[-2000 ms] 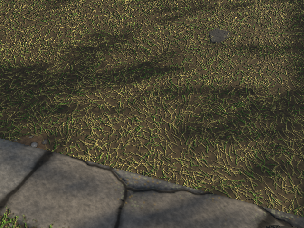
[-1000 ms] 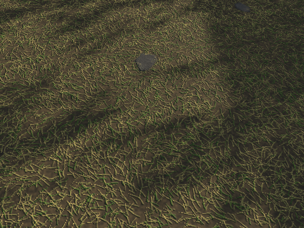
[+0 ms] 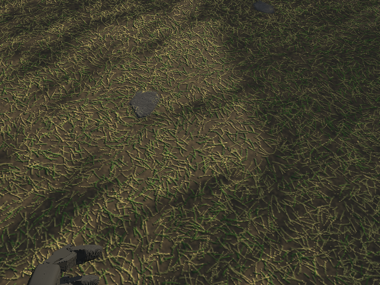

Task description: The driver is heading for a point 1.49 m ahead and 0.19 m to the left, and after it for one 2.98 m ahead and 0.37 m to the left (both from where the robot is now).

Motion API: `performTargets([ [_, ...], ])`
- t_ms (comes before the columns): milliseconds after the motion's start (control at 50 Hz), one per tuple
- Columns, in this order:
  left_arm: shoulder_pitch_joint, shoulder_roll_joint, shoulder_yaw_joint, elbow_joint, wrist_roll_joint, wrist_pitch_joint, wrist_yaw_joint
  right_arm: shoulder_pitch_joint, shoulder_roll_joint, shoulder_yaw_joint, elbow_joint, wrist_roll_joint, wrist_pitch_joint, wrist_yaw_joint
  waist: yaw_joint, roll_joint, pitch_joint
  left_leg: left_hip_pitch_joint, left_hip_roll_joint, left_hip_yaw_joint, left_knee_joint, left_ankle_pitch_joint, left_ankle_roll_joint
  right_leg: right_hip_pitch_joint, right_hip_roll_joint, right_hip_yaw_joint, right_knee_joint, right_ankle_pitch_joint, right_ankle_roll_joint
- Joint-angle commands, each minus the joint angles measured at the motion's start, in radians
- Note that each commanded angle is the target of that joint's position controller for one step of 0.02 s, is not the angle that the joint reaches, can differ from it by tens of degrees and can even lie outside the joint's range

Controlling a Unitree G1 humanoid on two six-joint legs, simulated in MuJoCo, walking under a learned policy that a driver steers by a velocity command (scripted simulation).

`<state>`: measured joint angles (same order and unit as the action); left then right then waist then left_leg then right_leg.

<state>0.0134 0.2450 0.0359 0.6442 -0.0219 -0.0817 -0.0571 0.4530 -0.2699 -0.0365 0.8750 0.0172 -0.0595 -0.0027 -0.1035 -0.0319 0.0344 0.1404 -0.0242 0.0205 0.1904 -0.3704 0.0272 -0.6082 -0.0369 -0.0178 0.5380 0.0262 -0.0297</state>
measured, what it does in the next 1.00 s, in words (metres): walks ahead: right foot, then left foot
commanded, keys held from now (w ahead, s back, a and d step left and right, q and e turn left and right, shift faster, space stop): w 1.00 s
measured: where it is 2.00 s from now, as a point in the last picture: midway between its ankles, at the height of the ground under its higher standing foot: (157, 120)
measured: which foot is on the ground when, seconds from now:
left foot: down 0.00-0.08, up 0.10-0.58, down 0.60-1.00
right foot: up 0.00-0.04, down 0.06-0.60, up 0.62-1.00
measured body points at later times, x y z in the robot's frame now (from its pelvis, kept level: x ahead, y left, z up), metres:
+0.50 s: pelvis +0.28 -0.02 +0.01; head +0.31 -0.01 +0.46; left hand +0.29 +0.27 -0.12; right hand +0.50 -0.25 -0.08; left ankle +0.47 +0.14 -0.69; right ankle +0.19 -0.12 -0.73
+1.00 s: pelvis +0.56 +0.02 +0.01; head +0.59 +0.03 +0.46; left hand +0.76 +0.26 -0.08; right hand +0.58 -0.26 -0.11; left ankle +0.48 +0.12 -0.73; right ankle +0.75 -0.14 -0.68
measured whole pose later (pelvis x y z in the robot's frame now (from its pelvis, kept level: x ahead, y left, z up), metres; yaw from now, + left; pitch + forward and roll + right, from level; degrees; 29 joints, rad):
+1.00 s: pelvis +0.56 +0.02 +0.01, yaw +0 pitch +2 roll +2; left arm 0.08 0.27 0.04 0.78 -0.01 -0.07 -0.02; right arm 0.36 -0.28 -0.05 0.86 0.01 -0.08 0.01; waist -0.08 -0.05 0.02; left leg -0.01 -0.06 0.05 0.21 -0.23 0.04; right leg -0.64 -0.10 0.03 0.62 0.06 0.01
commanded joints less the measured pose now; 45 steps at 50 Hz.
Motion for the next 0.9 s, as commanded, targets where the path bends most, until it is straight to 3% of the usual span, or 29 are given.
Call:
performTargets([
  [20,0.005,0.135,0.045,-0.069,0.003,-0.018,0.0,-0.013,-0.207,-0.054,-0.04,0.001,0.003,-0.011,0.106,0.15,-0.012,-0.017,0.273,-0.086,0.142,0.901,0.121,0.134,0.055,-0.034,-0.019,-0.086,-0.057],
  [40,0.156,0.173,0.067,-0.026,0.003,-0.015,0.011,-0.029,-0.203,-0.052,-0.044,-0.003,0.012,-0.013,0.19,0.144,-0.112,-0.05,0.234,-0.05,0.324,1.029,0.097,0.338,0.084,-0.061,-0.043,-0.07,-0.089],
  [60,0.34,0.218,0.082,0.016,0.009,-0.008,0.025,-0.031,-0.18,-0.039,-0.061,-0.015,0.012,-0.018,0.265,0.113,-0.249,-0.254,0.201,-0.041,0.583,0.847,0.068,0.671,-0.027,0.054,0.011,-0.064,-0.139],
  [80,0.429,0.323,0.102,0.038,0.029,-0.009,0.027,0.111,-0.027,0.005,-0.088,-0.021,-0.005,-0.006,0.193,-0.168,-0.428,-0.673,0.011,-0.036,1.008,0.165,-0.004,1.075,-0.313,0.563,-0.035,-0.274,-0.31],
  [100,0.441,0.224,0.078,0.049,0.018,-0.007,0.027,0.074,-0.093,-0.006,-0.064,0.001,-0.031,0.003,0.226,-0.189,-0.494,-0.794,-0.027,-0.176,1.156,-0.174,-0.001,1.077,-0.357,0.815,-0.219,-0.426,-0.329],
  [120,0.352,0.188,0.062,0.047,0.012,-0.005,0.031,-0.049,-0.167,-0.03,-0.108,0.032,-0.045,0.009,0.217,-0.137,-0.277,-0.89,0.035,-0.16,1.191,-0.125,0.008,0.922,-0.319,0.654,-0.249,-0.443,-0.269],
  [140,0.283,0.164,0.053,0.041,0.012,-0.003,0.033,-0.125,-0.163,-0.025,-0.131,0.032,-0.054,0.008,0.187,-0.045,-0.17,-0.872,0.09,-0.126,1.142,-0.034,0.015,0.756,-0.279,0.513,-0.27,-0.37,-0.237],
  [160,0.231,0.141,0.046,0.043,0.02,-0.006,0.028,-0.158,-0.148,-0.026,-0.135,0.014,-0.052,0.005,0.149,0.007,-0.089,-0.838,0.125,-0.106,1.072,0.028,0.01,0.607,-0.235,0.414,-0.302,-0.259,-0.221],
  [180,0.2,0.12,0.039,0.041,0.032,-0.014,0.026,-0.135,-0.143,-0.032,-0.128,0.003,-0.042,0.003,0.108,-0.02,-0.074,-0.77,0.158,-0.115,1.025,0.075,0.008,0.516,-0.2,0.346,-0.33,-0.19,-0.209],
  [220,0.183,0.119,0.042,0.055,0.026,-0.028,0.022,-0.087,-0.104,-0.027,-0.109,0.0,-0.018,0.0,0.074,-0.037,-0.065,-0.704,0.173,-0.107,0.978,0.101,-0.009,0.426,-0.176,0.278,-0.385,-0.133,-0.224],
  [280,0.21,0.15,0.049,0.092,0.021,-0.04,0.028,-0.165,-0.092,-0.024,-0.139,-0.012,-0.002,-0.008,0.076,-0.022,-0.006,-0.767,0.191,-0.095,0.855,0.189,-0.041,0.375,-0.17,0.2,-0.433,-0.073,-0.236],
  [380,0.281,0.184,0.052,0.131,0.012,-0.024,0.046,-0.351,-0.062,-0.01,-0.185,-0.013,-0.022,0.008,0.143,-0.005,0.026,-0.767,0.155,-0.051,0.517,0.468,-0.047,0.422,-0.122,0.089,-0.434,-0.027,-0.186],
  [480,0.374,0.209,0.056,0.185,0.001,0.002,0.051,-0.486,-0.072,-0.008,-0.24,0.0,-0.035,0.037,0.19,-0.011,0.047,-0.789,0.119,-0.045,0.361,0.446,-0.021,0.586,-0.189,0.106,-0.369,-0.028,-0.173],
  [540,0.369,0.226,0.062,0.2,-0.001,0.021,0.058,-0.458,-0.101,-0.017,-0.247,-0.001,-0.04,0.049,0.153,-0.036,0.018,-0.729,0.092,-0.034,0.317,0.321,0.019,0.676,-0.224,0.121,-0.285,0.109,-0.145],
  [560,0.349,0.235,0.064,0.199,-0.001,0.026,0.06,-0.392,-0.12,-0.028,-0.232,-0.003,-0.041,0.047,0.111,-0.046,-0.022,-0.627,0.063,-0.006,0.298,0.295,0.039,0.68,-0.209,0.104,-0.206,0.26,-0.13],
  [580,0.337,0.219,0.057,0.197,0.004,0.032,0.062,-0.251,-0.16,-0.051,-0.19,-0.006,-0.041,0.04,0.039,-0.031,-0.113,-0.428,0.033,0.022,0.28,0.308,0.069,0.644,-0.158,0.062,-0.035,0.383,-0.105],
  [600,0.343,0.173,0.035,0.174,0.023,0.03,0.065,-0.069,-0.228,-0.073,-0.153,-0.015,-0.038,0.03,-0.028,0.041,-0.267,-0.122,0.164,-0.112,0.331,0.359,0.127,0.468,-0.104,0.019,0.246,0.215,-0.069],
  [620,0.471,0.052,-0.001,0.155,0.021,0.008,0.055,0.0,-0.32,-0.095,-0.132,-0.023,-0.032,0.03,0.027,0.307,-0.397,0.245,0.398,-0.594,0.247,0.147,0.293,0.04,0.083,-0.003,0.622,-0.353,0.006],
  [640,0.424,0.13,0.014,0.174,0.006,-0.013,0.05,0.014,-0.217,-0.068,-0.136,-0.011,-0.03,0.031,-0.012,0.263,-0.424,0.262,0.411,-0.753,0.132,0.033,0.291,-0.085,0.074,0.14,0.746,-0.596,0.0],
  [660,0.333,0.194,0.032,0.144,-0.021,-0.026,0.044,-0.061,-0.179,-0.053,-0.145,-0.011,-0.03,0.029,-0.004,0.199,-0.264,0.145,0.382,-0.606,0.116,0.033,0.244,-0.163,0.019,0.135,0.78,-0.536,-0.014],
  [680,0.271,0.186,0.029,0.128,-0.02,-0.03,0.046,-0.131,-0.161,-0.046,-0.157,-0.014,-0.028,0.028,0.023,0.121,-0.175,0.003,0.343,-0.483,0.101,0.12,0.22,-0.148,-0.033,0.101,0.74,-0.446,-0.016],
  [700,0.239,0.175,0.031,0.123,-0.002,-0.027,0.049,-0.182,-0.135,-0.039,-0.16,-0.019,-0.029,0.03,0.05,0.086,-0.103,-0.124,0.305,-0.397,0.069,0.216,0.21,-0.118,-0.064,0.088,0.672,-0.385,-0.009],
  [720,0.257,0.166,0.035,0.128,0.005,-0.017,0.05,-0.21,-0.113,-0.032,-0.163,-0.028,-0.034,0.031,0.086,0.109,-0.087,-0.204,0.276,-0.339,0.039,0.276,0.2,-0.053,-0.093,0.096,0.628,-0.338,-0.005],
  [780,0.287,0.119,0.027,0.143,0.011,0.014,0.054,-0.217,-0.123,-0.038,-0.146,-0.019,-0.051,0.033,0.12,0.113,-0.065,-0.3,0.251,-0.242,-0.032,0.369,0.219,0.002,-0.104,0.081,0.552,-0.278,0.022],
  [840,0.186,0.108,0.023,0.111,0.021,0.019,0.058,-0.182,-0.148,-0.046,-0.117,-0.018,-0.05,0.02,0.103,0.088,-0.021,-0.292,0.241,-0.176,-0.069,0.411,0.219,-0.067,-0.11,0.076,0.393,-0.141,0.048],
  [900,0.09,0.088,0.015,0.09,0.018,0.008,0.048,-0.152,-0.161,-0.047,-0.097,-0.012,-0.041,0.01,0.07,0.091,0.002,-0.282,0.207,-0.104,-0.078,0.398,0.185,-0.041,-0.086,0.053,0.195,0.019,0.049],
])
Velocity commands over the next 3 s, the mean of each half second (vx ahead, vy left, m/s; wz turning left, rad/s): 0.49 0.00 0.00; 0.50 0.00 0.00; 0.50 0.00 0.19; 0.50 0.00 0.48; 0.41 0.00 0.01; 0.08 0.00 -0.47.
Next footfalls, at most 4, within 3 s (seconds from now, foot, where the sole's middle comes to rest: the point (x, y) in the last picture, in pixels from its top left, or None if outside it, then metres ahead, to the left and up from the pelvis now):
0.06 right None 0.23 -0.12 -0.77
0.60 left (140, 268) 0.52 0.12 -0.77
1.14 right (201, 189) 0.81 -0.12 -0.77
1.68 left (135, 139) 1.09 0.14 -0.77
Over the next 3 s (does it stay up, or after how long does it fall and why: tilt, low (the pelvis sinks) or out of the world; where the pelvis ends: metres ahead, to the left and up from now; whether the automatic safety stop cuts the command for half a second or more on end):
stays up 1.44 0.15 0.01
